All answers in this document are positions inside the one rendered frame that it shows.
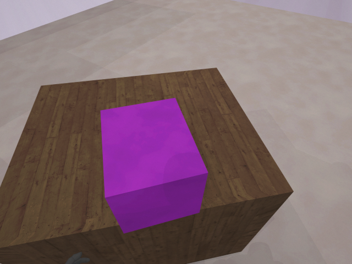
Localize carton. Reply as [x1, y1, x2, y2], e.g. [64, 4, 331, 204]
[101, 98, 208, 233]

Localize robot left hand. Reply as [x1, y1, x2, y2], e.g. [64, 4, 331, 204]
[65, 252, 90, 264]

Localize pedestal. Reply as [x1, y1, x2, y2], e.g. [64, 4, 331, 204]
[0, 68, 294, 264]

